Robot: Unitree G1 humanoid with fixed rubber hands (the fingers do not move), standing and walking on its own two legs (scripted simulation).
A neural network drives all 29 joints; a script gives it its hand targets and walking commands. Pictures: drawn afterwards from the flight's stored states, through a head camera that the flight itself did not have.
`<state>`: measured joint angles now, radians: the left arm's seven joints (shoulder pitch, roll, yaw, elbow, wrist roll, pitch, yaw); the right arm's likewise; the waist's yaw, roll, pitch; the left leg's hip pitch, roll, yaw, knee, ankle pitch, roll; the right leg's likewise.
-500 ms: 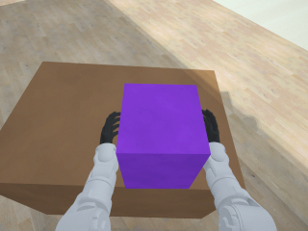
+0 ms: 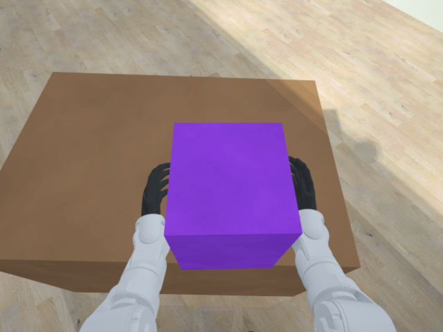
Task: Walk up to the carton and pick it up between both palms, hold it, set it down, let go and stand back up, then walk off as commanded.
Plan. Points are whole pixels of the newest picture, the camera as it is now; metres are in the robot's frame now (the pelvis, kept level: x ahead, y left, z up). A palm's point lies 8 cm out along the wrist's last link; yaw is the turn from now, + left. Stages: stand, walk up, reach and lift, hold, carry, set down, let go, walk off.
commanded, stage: set down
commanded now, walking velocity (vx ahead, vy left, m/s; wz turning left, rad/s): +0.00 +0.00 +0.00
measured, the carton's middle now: (227, 202) +0.35 +0.00 -0.04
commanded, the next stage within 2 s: none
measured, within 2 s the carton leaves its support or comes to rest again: neither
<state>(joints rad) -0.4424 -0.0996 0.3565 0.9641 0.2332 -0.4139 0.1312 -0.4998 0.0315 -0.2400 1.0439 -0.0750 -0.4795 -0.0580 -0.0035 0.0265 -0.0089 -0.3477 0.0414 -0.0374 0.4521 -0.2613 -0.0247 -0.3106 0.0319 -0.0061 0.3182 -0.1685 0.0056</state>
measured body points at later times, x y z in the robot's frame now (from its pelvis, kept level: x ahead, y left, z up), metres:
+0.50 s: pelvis -0.02 -0.01 -0.01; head +0.06 -0.02 +0.44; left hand +0.33 +0.16 -0.04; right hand +0.37 -0.15 -0.01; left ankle -0.03 +0.13 -0.74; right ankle -0.02 -0.12 -0.74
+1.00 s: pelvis -0.04 -0.02 -0.01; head +0.02 -0.02 +0.44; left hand +0.31 +0.19 -0.03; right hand +0.31 -0.22 -0.04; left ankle -0.03 +0.13 -0.74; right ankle -0.02 -0.12 -0.74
